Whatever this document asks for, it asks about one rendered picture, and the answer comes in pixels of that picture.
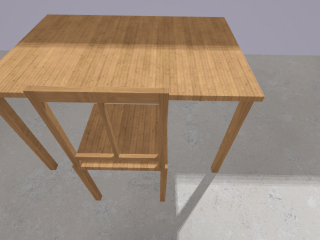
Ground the chair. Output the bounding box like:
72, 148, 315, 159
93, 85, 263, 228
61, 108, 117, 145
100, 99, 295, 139
23, 85, 169, 202

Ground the table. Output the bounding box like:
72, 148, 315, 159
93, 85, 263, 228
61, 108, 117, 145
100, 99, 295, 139
0, 14, 265, 173

